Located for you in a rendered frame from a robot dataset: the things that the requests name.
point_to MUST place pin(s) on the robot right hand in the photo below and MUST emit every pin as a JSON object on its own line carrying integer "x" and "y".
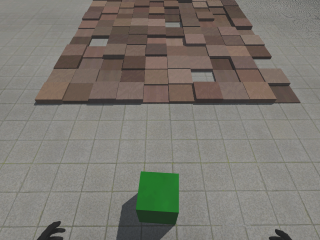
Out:
{"x": 282, "y": 234}

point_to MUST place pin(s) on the robot left hand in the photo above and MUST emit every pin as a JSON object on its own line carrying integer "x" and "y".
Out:
{"x": 52, "y": 229}

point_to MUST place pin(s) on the carton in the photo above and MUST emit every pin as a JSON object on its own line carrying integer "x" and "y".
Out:
{"x": 158, "y": 198}

